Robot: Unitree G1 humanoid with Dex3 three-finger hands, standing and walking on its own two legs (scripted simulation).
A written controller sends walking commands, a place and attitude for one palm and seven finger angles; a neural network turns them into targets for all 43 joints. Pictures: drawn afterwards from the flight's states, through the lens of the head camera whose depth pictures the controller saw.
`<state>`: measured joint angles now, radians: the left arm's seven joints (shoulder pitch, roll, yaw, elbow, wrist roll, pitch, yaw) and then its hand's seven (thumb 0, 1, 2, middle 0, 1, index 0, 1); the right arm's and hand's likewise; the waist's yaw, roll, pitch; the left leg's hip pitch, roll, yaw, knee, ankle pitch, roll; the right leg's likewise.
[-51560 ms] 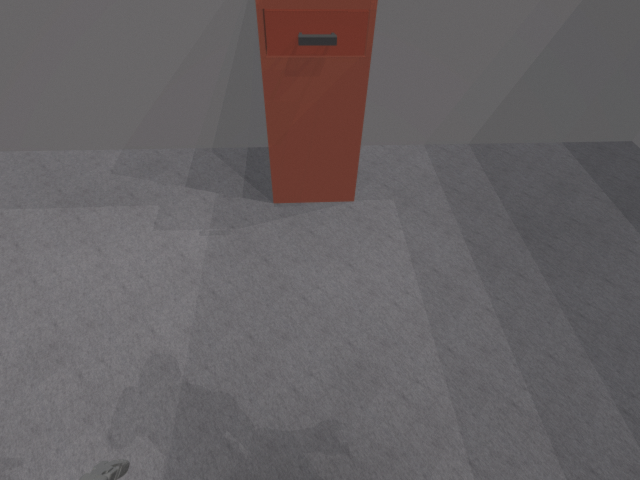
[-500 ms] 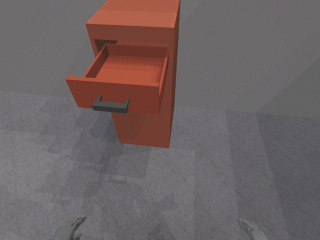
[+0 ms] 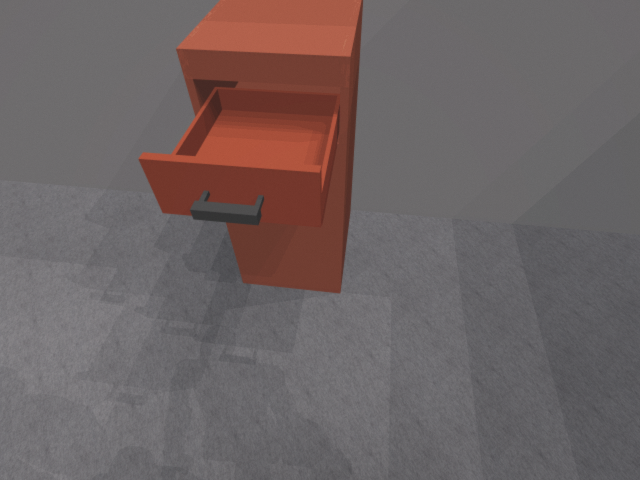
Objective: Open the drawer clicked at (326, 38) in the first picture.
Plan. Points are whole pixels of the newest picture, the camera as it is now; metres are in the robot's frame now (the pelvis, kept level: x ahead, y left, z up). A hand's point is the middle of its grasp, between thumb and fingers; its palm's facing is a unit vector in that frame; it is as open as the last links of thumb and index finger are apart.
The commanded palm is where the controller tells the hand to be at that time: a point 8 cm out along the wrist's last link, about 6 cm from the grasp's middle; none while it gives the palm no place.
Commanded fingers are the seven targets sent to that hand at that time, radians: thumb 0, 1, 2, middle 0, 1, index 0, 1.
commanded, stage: let the arm hang, fingers relaxed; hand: left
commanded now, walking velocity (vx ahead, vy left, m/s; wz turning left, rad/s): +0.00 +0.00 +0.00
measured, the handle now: (229, 205) +0.57 +0.21 -0.02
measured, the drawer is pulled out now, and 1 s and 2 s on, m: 0.30 0.30 0.30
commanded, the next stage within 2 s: look to check the result in 0.38 s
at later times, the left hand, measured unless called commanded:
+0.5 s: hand out of the picture +0.00 +0.15 -0.17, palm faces +0.02 -0.98 -0.19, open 7.4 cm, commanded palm none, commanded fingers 0.00 0.90 0.90 -0.20 -0.30 -0.20 -0.30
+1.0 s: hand out of the picture +0.02 +0.16 -0.17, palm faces +0.01 -0.98 -0.22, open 7.4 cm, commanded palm none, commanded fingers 0.00 0.90 0.90 -0.20 -0.30 -0.20 -0.30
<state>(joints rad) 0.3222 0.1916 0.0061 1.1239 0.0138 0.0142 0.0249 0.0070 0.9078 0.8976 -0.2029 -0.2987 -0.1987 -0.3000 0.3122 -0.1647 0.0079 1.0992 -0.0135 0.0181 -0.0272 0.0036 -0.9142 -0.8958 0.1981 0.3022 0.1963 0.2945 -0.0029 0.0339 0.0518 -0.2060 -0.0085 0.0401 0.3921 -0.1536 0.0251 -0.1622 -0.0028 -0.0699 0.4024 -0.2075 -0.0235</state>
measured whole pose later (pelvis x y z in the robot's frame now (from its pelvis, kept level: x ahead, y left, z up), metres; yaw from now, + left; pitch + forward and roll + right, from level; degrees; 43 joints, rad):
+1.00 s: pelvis +0.02 -0.02 +0.00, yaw -1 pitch -2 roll +0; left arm 0.26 0.16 0.01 1.13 0.01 -0.01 0.03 0.00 0.90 0.90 -0.20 -0.30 -0.20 -0.30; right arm 0.26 -0.15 -0.01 1.12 -0.01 0.00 -0.04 0.00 -0.91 -0.90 0.20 0.30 0.20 0.29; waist -0.01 0.02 0.06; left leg -0.18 0.03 0.04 0.38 -0.17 -0.01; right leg -0.13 0.03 -0.07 0.37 -0.22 -0.05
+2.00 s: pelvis +0.03 -0.02 +0.00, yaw -1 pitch -2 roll +0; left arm 0.14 0.27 0.03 1.13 0.01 -0.02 0.01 0.01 0.90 0.90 -0.21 -0.30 -0.20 -0.30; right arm 0.16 -0.27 -0.01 1.12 -0.01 0.00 -0.02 0.00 -0.91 -0.90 0.20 0.30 0.20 0.29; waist -0.01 0.02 0.06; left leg -0.12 0.03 0.04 0.31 -0.16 -0.01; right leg -0.07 0.04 -0.06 0.30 -0.20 -0.05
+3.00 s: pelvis +0.04 -0.03 +0.01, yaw -2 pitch -1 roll +0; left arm 0.10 0.32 0.02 1.13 0.01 -0.02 0.01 0.01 0.90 0.90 -0.21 -0.30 -0.20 -0.30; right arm 0.12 -0.33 0.00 1.11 -0.01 0.00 -0.02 0.00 -0.91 -0.90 0.20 0.30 0.20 0.30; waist -0.01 0.02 0.07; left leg -0.10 0.03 0.05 0.28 -0.16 -0.02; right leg -0.05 0.04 -0.05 0.27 -0.19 -0.06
